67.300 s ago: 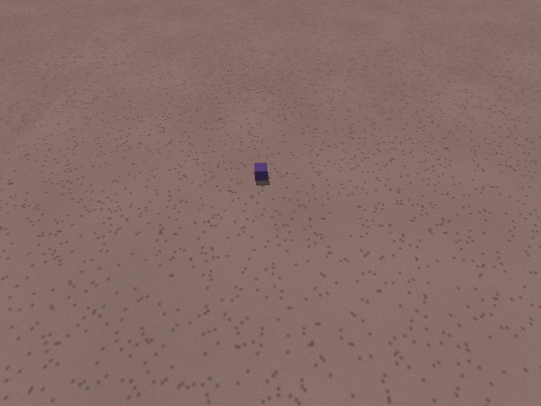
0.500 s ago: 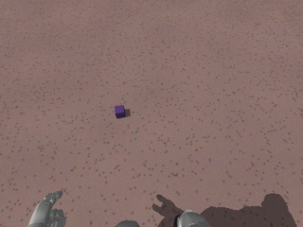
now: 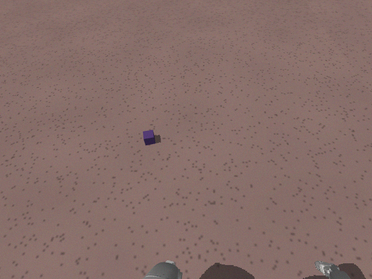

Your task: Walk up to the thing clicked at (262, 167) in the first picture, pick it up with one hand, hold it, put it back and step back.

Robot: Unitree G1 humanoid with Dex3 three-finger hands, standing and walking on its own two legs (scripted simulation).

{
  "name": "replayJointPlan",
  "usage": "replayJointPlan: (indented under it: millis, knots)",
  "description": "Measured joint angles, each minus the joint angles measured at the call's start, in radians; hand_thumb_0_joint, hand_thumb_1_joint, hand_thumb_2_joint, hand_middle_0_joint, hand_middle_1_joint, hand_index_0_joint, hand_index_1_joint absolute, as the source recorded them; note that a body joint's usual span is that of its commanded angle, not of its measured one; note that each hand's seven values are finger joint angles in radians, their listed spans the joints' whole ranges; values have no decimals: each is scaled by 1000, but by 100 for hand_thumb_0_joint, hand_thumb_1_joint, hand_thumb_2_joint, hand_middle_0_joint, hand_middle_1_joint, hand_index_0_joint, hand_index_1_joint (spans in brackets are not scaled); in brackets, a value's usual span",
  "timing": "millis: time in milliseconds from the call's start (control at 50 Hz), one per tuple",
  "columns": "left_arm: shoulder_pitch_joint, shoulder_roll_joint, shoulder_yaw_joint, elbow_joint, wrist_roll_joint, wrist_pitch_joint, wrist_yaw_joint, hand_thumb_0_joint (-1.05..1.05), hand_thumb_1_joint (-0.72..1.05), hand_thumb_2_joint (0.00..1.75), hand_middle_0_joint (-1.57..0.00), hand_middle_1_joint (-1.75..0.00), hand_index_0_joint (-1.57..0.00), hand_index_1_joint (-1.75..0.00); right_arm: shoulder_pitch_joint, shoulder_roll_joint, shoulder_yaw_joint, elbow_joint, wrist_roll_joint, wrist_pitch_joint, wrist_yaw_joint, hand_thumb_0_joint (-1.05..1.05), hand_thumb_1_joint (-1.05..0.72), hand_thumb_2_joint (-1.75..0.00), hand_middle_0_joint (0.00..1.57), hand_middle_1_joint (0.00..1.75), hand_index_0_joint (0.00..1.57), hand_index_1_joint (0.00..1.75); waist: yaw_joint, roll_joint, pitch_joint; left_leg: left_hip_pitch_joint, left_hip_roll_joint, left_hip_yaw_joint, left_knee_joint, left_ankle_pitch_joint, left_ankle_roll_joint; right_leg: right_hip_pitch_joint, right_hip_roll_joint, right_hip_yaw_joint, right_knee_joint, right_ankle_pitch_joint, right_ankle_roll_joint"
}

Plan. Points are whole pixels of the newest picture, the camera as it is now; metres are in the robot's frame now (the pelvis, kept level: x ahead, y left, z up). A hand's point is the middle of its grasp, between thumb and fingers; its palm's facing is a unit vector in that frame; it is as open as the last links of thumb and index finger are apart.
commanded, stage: step back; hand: left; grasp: from above
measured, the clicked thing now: (149, 137) +1.04 +0.39 -0.73
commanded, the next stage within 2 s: stand in 1.06 s
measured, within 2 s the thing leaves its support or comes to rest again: neither
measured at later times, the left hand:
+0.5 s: hand out of the picture +0.05 +0.28 -0.14, palm faces +0.04 -0.92 -0.39, open 7.4 cm
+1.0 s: hand out of the picture +0.09 +0.29 -0.15, palm faces +0.08 -0.93 -0.35, open 7.4 cm
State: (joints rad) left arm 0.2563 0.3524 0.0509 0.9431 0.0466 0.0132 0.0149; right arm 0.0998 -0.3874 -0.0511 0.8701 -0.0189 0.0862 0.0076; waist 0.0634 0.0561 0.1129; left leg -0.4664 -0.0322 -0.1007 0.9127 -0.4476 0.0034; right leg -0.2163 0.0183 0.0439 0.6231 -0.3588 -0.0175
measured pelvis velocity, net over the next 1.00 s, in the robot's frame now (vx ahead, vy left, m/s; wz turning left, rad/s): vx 0.03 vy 0.02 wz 0.08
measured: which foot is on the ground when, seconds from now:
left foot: up 0.00-0.18, down 0.20-0.50, up 0.52-0.76, down 0.78-1.00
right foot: down 0.00-0.22, up 0.24-0.44, down 0.46-1.00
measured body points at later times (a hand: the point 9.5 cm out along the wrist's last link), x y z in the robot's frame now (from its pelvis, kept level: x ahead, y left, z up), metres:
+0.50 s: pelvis -0.02 +0.00 +0.00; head -0.01 +0.00 +0.45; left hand +0.05 +0.33 -0.11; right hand +0.04 -0.31 -0.13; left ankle -0.05 +0.15 -0.73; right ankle +0.03 -0.11 -0.73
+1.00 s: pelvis +0.03 +0.02 +0.01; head +0.05 +0.04 +0.46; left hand +0.09 +0.34 -0.12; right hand +0.15 -0.26 -0.12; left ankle +0.04 +0.15 -0.73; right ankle +0.03 -0.11 -0.73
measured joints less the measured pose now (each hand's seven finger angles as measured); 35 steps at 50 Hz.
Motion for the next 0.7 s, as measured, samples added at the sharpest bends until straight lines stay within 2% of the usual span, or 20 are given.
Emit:
replayJointPlan:
  millis: [40,80,120,180,220,240,260,300,320,380,460,500,540,600,700]
  knots:
    - [8,1,3,10,-1,0,3,1,90,90,-20,-30,-21,-30,27,-2,1,16,7,-6,4,1,-90,-89,20,30,20,30,-8,-11,-17,8,-32,-31,80,9,-6,-6,-25,0,-17,19,6]
    - [1,3,7,10,0,-6,1,1,90,90,-20,-31,-21,-30,59,-9,-2,32,7,-17,3,1,-90,-89,20,30,20,30,-17,-8,-30,37,-29,-42,79,22,-12,-21,-38,-13,-22,31,10]
    - [-9,8,10,-1,5,-15,-5,1,90,90,-20,-31,-21,-30,89,-16,-4,53,2,-24,5,1,-90,-89,20,30,20,30,-23,0,-38,89,-4,-32,-3,12,-18,-37,-45,-32,-17,34,13]
    - [-36,20,14,-21,9,-20,-16,1,90,90,-20,-31,-21,-30,128,-19,-9,90,-7,-39,11,1,-90,-89,20,30,20,30,-34,1,-40,187,30,16,-210,-25,-20,-58,-62,-69,10,24,20]
    - [-52,41,16,-28,6,-13,-20,1,90,90,-20,-30,-21,-30,129,4,-13,118,-12,-54,10,1,-90,-89,20,30,20,30,-27,-50,-17,243,2,50,-326,113,-18,-72,-99,-52,54,7,26]
    - [-49,50,17,-27,2,-8,-19,1,90,90,-20,-30,-21,-30,129,21,-13,124,-17,-64,8,1,-90,-89,20,30,20,30,-20,-83,-9,261,-15,71,-347,136,-16,-81,-110,-25,82,-9,12]
    - [-43,53,16,-20,-2,-2,-18,1,90,90,-20,-30,-21,-30,136,31,-11,123,-21,-74,8,1,-90,-89,20,30,20,30,-24,-94,-18,264,-17,79,-353,139,-13,-97,-101,-13,117,-51,5]
    - [-38,52,9,5,-5,9,-23,1,90,90,-20,-30,-20,-30,155,40,-7,119,-19,-88,13,1,-90,-89,20,30,20,30,-52,-85,-42,263,1,63,-358,133,6,-126,-63,-22,198,-122,0]
    - [-38,55,8,12,-8,10,-28,1,90,90,-20,-30,-20,-30,161,43,-5,118,-21,-92,13,1,-90,-89,20,30,20,30,-61,-84,-48,269,9,56,-369,136,10,-134,-51,-27,217,-133,-2]
    - [-39,62,9,12,-15,0,-39,1,90,90,-20,-30,-20,-30,169,47,1,112,-22,-103,9,1,-90,-89,21,30,21,30,-67,-95,-55,282,23,62,-394,149,-7,-149,-50,-36,194,-107,-4]
    - [-59,56,13,14,-15,-9,-43,1,90,90,-20,-30,-20,-30,160,32,-2,101,-19,-102,7,1,-90,-89,21,30,21,30,-80,-90,-46,278,37,62,-361,123,-27,-107,-46,-49,40,-52,-3]
    - [-75,35,13,21,-12,-22,-38,1,90,90,-20,-30,-20,-30,152,13,-5,101,-11,-90,2,1,-90,-89,21,30,21,30,-82,-50,-34,265,66,48,-299,83,-35,-75,-19,-69,-24,101,-2]
    - [-83,12,10,19,-4,-37,-34,1,90,90,-20,-30,-20,-30,147,2,-6,106,-4,-76,-9,1,-90,-89,20,30,20,30,-81,-14,-37,223,67,5,-197,12,-9,-66,1,-93,-23,101,-6]
    - [-87,-5,4,11,0,-40,-35,1,90,90,-20,-30,-20,-30,138,5,-2,116,-3,-73,-15,1,-90,-89,20,30,20,30,-57,-28,-43,155,20,20,-52,-75,1,-56,-19,-82,-22,77,-19]
    - [-89,-18,-9,12,-8,-49,-30,0,90,90,-20,-30,-21,-30,122,-5,2,122,-3,-86,-9,1,-90,-89,20,30,20,30,-41,-18,-38,112,35,36,-89,-11,2,-28,-30,-87,-55,77,-5]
